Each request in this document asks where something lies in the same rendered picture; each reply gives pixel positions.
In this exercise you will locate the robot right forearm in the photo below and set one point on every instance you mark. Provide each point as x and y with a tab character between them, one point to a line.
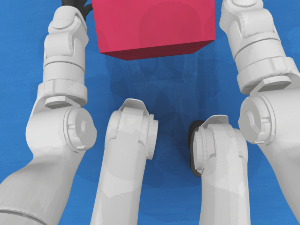
256	48

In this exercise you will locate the carton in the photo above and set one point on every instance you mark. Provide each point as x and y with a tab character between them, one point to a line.
141	29

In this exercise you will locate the left robot upper arm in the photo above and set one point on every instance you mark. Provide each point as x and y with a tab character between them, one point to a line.
38	193

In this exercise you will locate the right robot upper arm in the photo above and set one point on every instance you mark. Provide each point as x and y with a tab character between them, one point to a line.
271	119

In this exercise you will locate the robot left hand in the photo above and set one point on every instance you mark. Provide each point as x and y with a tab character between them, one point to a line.
79	4

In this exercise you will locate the robot right foot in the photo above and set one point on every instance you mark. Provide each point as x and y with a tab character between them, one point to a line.
191	133

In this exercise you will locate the left robot shin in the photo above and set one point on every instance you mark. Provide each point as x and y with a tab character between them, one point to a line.
115	117

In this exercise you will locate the robot left forearm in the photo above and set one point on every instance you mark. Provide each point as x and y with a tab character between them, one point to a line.
64	62

